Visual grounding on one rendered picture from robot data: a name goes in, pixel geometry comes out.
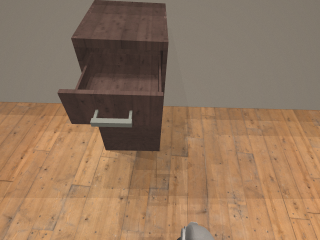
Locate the handle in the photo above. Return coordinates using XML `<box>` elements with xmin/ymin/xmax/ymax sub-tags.
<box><xmin>90</xmin><ymin>109</ymin><xmax>133</xmax><ymax>128</ymax></box>

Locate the cabinet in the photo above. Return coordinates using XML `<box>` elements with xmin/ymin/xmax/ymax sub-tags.
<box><xmin>71</xmin><ymin>0</ymin><xmax>169</xmax><ymax>151</ymax></box>

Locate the right robot shin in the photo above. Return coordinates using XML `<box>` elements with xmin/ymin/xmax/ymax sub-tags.
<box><xmin>187</xmin><ymin>222</ymin><xmax>198</xmax><ymax>226</ymax></box>

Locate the drawer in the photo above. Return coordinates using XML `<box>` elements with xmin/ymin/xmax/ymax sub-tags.
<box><xmin>57</xmin><ymin>52</ymin><xmax>164</xmax><ymax>126</ymax></box>

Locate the right robot thigh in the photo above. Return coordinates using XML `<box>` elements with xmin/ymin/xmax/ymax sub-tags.
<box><xmin>180</xmin><ymin>224</ymin><xmax>215</xmax><ymax>240</ymax></box>

